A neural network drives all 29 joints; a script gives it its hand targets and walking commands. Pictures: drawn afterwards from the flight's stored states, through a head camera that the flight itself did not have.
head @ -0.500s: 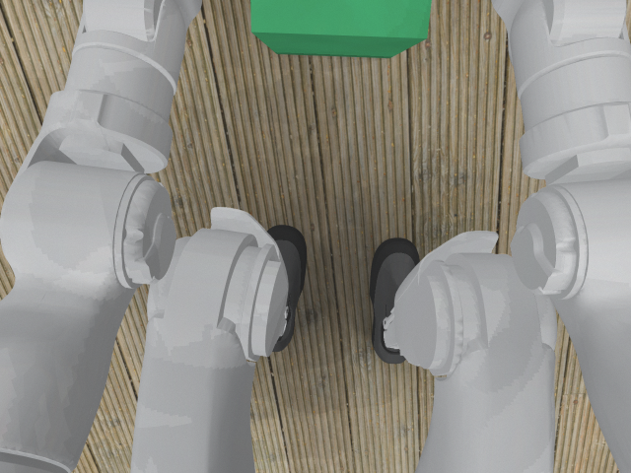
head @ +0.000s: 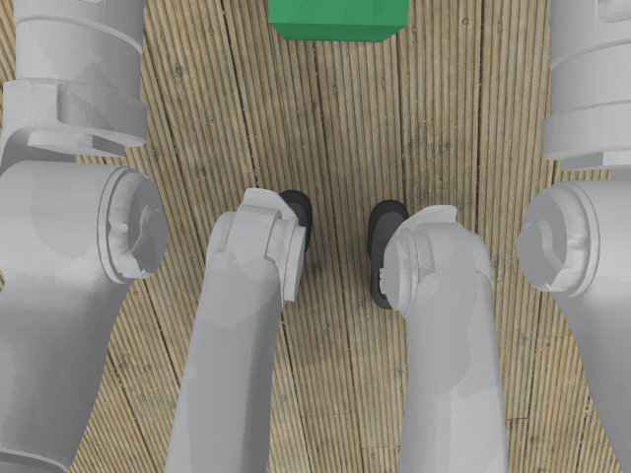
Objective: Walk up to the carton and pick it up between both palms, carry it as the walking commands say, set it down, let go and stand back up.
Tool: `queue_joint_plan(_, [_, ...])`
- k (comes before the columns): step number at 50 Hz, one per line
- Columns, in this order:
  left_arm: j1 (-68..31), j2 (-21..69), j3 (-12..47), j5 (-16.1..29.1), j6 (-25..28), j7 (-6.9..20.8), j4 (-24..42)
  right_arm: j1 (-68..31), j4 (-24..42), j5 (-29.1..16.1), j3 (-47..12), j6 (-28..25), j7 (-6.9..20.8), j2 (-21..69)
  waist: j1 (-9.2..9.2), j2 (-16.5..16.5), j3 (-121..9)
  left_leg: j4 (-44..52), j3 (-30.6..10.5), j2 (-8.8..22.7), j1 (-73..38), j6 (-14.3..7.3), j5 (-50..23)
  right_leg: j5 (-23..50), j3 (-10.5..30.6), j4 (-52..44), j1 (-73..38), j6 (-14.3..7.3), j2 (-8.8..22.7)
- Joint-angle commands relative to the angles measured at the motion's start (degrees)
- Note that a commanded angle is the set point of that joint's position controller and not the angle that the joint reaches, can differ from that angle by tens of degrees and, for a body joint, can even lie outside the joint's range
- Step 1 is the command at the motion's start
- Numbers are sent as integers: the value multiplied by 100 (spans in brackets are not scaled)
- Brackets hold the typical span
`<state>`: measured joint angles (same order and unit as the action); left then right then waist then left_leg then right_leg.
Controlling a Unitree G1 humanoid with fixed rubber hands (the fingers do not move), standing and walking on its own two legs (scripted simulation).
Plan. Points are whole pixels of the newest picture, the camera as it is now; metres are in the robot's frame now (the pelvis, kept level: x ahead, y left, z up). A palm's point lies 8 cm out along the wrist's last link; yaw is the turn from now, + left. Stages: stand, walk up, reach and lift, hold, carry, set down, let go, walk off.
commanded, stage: set down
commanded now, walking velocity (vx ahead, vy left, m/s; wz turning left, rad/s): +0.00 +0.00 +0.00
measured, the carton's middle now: out of the picture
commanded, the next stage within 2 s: let go in 0.82 s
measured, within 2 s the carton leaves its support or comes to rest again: neither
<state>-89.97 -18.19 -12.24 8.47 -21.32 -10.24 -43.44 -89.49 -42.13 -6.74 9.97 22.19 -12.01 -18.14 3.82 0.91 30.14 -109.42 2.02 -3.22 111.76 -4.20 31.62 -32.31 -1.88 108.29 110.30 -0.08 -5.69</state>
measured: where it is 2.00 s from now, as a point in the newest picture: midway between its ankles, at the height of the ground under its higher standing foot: (336, 267)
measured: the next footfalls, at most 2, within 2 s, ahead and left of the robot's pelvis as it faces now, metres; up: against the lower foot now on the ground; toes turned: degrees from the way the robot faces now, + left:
none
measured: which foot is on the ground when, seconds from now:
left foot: down 0.00-1.00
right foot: down 0.00-1.00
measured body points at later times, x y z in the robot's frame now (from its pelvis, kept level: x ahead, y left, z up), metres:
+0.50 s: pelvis +0.00 +0.00 +0.14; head +0.39 +0.03 +0.35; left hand +0.59 +0.22 -0.01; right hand +0.61 -0.10 -0.01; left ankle +0.11 +0.08 -0.43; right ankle +0.11 -0.11 -0.43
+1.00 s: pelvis +0.02 +0.01 +0.21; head +0.39 +0.04 +0.45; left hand +0.55 +0.22 +0.05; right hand +0.58 -0.10 +0.05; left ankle +0.11 +0.08 -0.43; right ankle +0.11 -0.11 -0.43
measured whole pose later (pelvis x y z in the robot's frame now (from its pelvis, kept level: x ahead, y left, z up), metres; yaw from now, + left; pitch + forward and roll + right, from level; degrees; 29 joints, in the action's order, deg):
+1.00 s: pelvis +0.02 +0.01 +0.21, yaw +1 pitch +29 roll -4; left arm -75.0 -14.0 -13.1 -2.9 -20.7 -6.3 -37.0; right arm -73.9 -34.7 3.9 15.2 20.3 -9.8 -11.4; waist 3.5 1.9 30.2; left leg -61.1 -3.5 -4.7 72.1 -2.8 17.2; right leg -17.1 0.7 57.8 69.4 0.3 -5.6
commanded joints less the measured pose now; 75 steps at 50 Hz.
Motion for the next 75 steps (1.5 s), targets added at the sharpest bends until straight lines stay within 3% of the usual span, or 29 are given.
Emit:
queue_joint_plan(1, [-2488, -1100, -190, -90, 159, -25, 1186, -2815, 1483, -104, -164, -218, 45, -566, 224, -197, -12470, 1185, -673, -86, -6756, 258, -4002, 1962, -58, -1014, -3376, -15, -169])
queue_joint_plan(6, [-2658, -1267, -244, -174, 153, 67, 1594, -2626, 1377, 290, 165, -116, -42, -871, -215, -173, -12800, 1502, -690, -27, -7221, 405, -4347, 2101, 15, -1691, -3571, -46, -162])
queue_joint_plan(8, [-2944, -1053, -172, -119, 51, 44, 2047, -2681, 1540, 27, 147, -42, -35, -907, 101, 382, -13143, 1733, -610, -111, -7691, 503, -4479, 2316, 122, -1997, -3888, -95, -164])
queue_joint_plan(9, [-2729, -1110, -200, -78, -76, 37, 1193, -2885, 1266, -39, 43, 35, 4, -757, 14, 99, -12500, 1898, -621, -31, -7258, 426, -4043, 1940, 64, -2096, -3603, -41, -175])
queue_joint_plan(12, [-2846, -1315, -370, -137, -107, 149, 1930, -3019, 2061, -97, -100, 134, -19, -487, 282, -181, -13451, 2207, -347, -145, -7141, 367, -4158, 2801, 119, -2308, -5257, -15, -185])
queue_joint_plan(13, [-2561, -1062, -185, -85, -158, 148, 1480, -2719, 1558, 107, 37, 187, -48, -533, -121, -306, -12821, 2460, -438, -113, -6784, 374, -3814, 2729, 144, -2463, -5311, -13, -215])
queue_joint_plan(16, [-2383, -1178, -353, -322, -116, 211, 1805, -2459, 1689, 248, 215, 127, -2, -710, 13, -41, -12965, 2804, -492, -62, -7587, 516, -4516, 2855, 186, -2944, -5223, -5, -202])
queue_joint_plan(17, [-2276, -1056, -190, -329, -132, 210, 1244, -2589, 1604, 230, 245, 26, 60, -749, -266, -2, -12724, 2762, -640, 7, -7628, 456, -4535, 2855, 47, -2878, -4960, 70, -233])
queue_joint_plan(18, [-2606, -914, -163, -231, -98, 243, 1469, -2761, 1636, 170, 209, 25, 68, -783, 3, 280, -12452, 2828, -567, 27, -7820, 506, -4539, 2710, 243, -3118, -4770, -69, -124])
queue_joint_plan(25, [-2442, -1108, -224, -321, 16, 253, 1781, -2521, 1994, 325, 345, -90, 65, -938, -182, -2, -13059, 3623, -634, -79, -8616, 451, -4799, 3160, 141, -3794, -5826, 106, -259])
queue_joint_plan(27, [-2287, -1078, -297, -385, -46, 310, 1148, -2417, 1237, 230, 171, 71, 136, -563, 75, 65, -12127, 3945, -485, -29, -8204, 497, -4247, 2840, 266, -4149, -5963, 6, -110])
queue_joint_plan(31, [-2613, -909, -304, -399, 86, 418, 1762, -2896, 2049, 165, 164, -135, 243, -722, 144, -165, -12443, 4405, -410, -71, -8415, 428, -4280, 3308, 290, -4541, -6882, 74, -33])
queue_joint_plan(34, [-2260, -888, -350, -678, 194, 381, 1292, -2252, 1324, 510, 399, -229, 269, -539, -58, 49, -12070, 4639, -653, 99, -8958, 588, -5237, 3453, 325, -4833, -6329, 15, -125])
queue_joint_plan(35, [-2055, -661, -295, -784, 235, 437, 235, -1958, 14, 940, 686, -313, 346, -576, -246, 87, -10767, 4660, -798, 196, -8647, 591, -4757, 2503, 256, -4945, -5151, 51, -75])
queue_joint_plan(36, [-1810, -297, -343, -833, 354, 471, 288, -1833, -14, 717, 615, -427, 497, -156, 82, 48, -10549, 4887, -739, 174, -8960, 570, -4670, 2549, 193, -5100, -5274, 22, -69])
queue_joint_plan(39, [-2089, -303, -411, -1013, 607, 439, 643, -1726, -5, 1023, 994, -770, 510, -450, -312, 223, -11572, 4709, -843, 146, -9908, 595, -5309, 2791, 126, -5147, -5063, 114, -141])
queue_joint_plan(40, [-2299, -401, -480, -1068, 585, 439, 458, -2126, 53, 869, 805, -752, 524, -331, -56, 236, -11161, 4811, -751, 160, -9575, 595, -4902, 2497, 194, -5288, -5106, 67, -66])
queue_joint_plan(44, [-1122, -712, -476, -1245, 634, 459, 1189, -982, 1230, 1195, 714, -749, 250, -176, -39, -134, -13455, 4789, -409, -39, -9326, 674, -5446, 4724, 289, -4825, -7982, 147, -77])
queue_joint_plan(48, [-753, -905, -242, -1271, 342, 321, 1945, -544, 2044, 1142, 656, -479, 132, -661, -235, 672, -13536, 4590, -759, 98, -11003, 766, -6157, 3845, 312, -5154, -6759, 9, -77])
queue_joint_plan(49, [-424, -972, -277, -1285, 354, 310, 2501, -198, 2689, 1095, 579, -454, 120, -613, 77, 574, -14076, 4615, -830, 31, -11555, 674, -6535, 4296, 339, -5105, -7089, 90, -42])
queue_joint_plan(54, [1672, -653, 394, -818, 139, 356, 3276, 1808, 3319, 967, 160, -200, 232, 65, -369, -18, -13426, 4964, -1009, 192, -11790, 599, -6550, 4036, 219, -5360, -7552, 45, -153])
queue_joint_plan(55, [2226, -520, 290, -952, 162, 354, 3458, 2383, 3643, 911, 71, -200, 251, -151, -179, 78, -13048, 5098, -1067, 218, -11892, 592, -6913, 4172, 333, -5537, -7493, 111, -99])
queue_joint_plan(59, [2819, -380, 488, -749, 268, 519, 2776, 2862, 2988, 914, 210, -313, 477, 24, -454, 243, -11139, 5431, -1104, 403, -11371, 603, -6448, 3351, 284, -5940, -6563, 88, 10])
queue_joint_plan(61, [3654, -530, 530, -537, 468, 580, 3811, 3304, 3957, 719, -60, -538, 546, -21, -338, 94, -12157, 5478, -1159, 371, -12100, 639, -6641, 3651, 397, -6077, -7522, 5, -58])
queue_joint_plan(63, [5035, -39, 651, -769, 536, 630, 3198, 4758, 3110, 887, -191, -589, 622, 298, -277, 88, -11289, 5762, -956, 366, -11470, 685, -6091, 3715, 386, -6164, -8136, -37, 27])
queue_joint_plan(67, [5930, -270, 642, -921, 960, 719, 4186, 5938, 3953, 820, -160, -1058, 715, 293, -425, 235, -10357, 6265, -977, 380, -11363, 637, -5700, 3564, 461, -6424, -8786, -7, 35])
queue_joint_plan(68, [5385, -453, 481, -1006, 976, 751, 3319, 5404, 2975, 692, -63, -1083, 779, 423, -337, 466, -8565, 6533, -1045, 408, -10351, 559, -4448, 2499, 447, -6592, -8049, -40, 145])
queue_joint_plan(71, [5650, 132, 608, -1118, 1258, 867, 3575, 5665, 2772, 777, 181, -1336, 973, 298, -533, 769, -7265, 7118, -1247, 502, -10389, 686, -3134, 1804, 389, -6818, -7966, -78, 236])
queue_joint_plan(75, [7489, 365, 521, -1191, 1502, 975, 2762, 7168, 2529, 1122, -6, -1683, 1143, 333, -416, 223, -6335, 7731, -1092, 512, -10196, 738, -1777, 1638, 378, -7116, -8682, -152, 374])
